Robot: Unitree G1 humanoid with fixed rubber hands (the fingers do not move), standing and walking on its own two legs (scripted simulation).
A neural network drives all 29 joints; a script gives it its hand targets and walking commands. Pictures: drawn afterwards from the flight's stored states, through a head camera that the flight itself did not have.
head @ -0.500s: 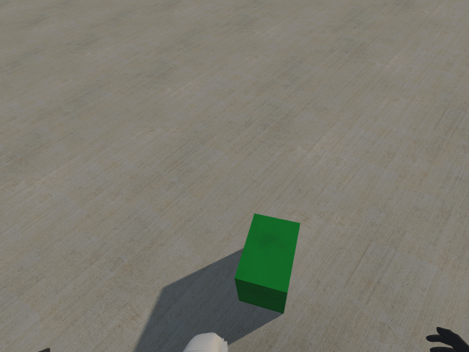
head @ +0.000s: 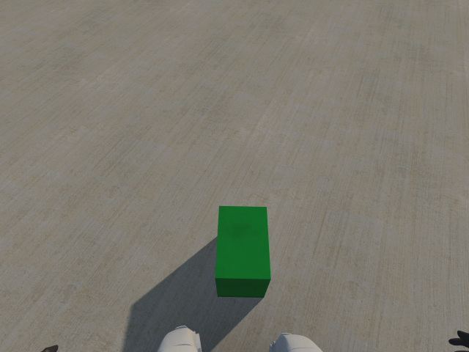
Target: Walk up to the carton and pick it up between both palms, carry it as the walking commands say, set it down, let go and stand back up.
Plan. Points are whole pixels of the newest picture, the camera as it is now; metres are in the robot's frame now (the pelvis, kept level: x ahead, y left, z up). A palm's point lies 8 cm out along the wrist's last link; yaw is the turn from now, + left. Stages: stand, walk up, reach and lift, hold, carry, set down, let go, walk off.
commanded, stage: walk up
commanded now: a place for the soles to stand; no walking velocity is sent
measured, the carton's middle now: (241, 252) +0.51 -0.01 -0.61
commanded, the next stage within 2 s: reach and lift in 1.64 s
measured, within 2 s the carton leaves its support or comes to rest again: neither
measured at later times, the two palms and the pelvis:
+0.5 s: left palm (67, 311) +0.19 +0.31 -0.06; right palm out of the picture +0.11 -0.35 -0.06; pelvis +0.04 -0.01 +0.02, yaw -4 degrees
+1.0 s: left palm (48, 309) +0.19 +0.33 -0.05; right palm (441, 346) +0.14 -0.31 -0.06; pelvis +0.05 +0.01 +0.04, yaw -4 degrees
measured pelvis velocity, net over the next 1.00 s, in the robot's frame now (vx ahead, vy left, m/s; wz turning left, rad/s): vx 0.05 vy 0.01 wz -0.06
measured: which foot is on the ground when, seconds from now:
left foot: down 0.00-1.00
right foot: down 0.00-1.00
